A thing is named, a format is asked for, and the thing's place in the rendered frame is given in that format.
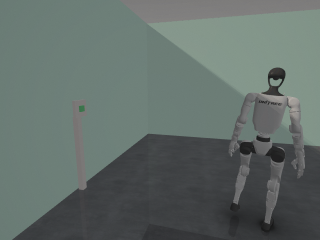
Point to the right robot thigh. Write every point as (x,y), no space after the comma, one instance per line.
(277,159)

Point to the left robot hand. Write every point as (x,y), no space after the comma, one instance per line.
(233,145)

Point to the robot torso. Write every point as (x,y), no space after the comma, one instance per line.
(267,118)

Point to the panel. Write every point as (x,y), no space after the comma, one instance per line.
(78,139)

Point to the left robot upper arm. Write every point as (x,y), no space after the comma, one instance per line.
(246,106)

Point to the button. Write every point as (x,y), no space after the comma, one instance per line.
(81,108)

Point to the left robot forearm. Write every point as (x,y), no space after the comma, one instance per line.
(237,130)

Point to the right robot upper arm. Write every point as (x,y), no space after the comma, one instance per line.
(295,114)

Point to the right robot hand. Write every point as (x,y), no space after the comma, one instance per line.
(301,166)

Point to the right robot forearm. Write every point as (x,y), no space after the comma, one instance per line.
(298,143)

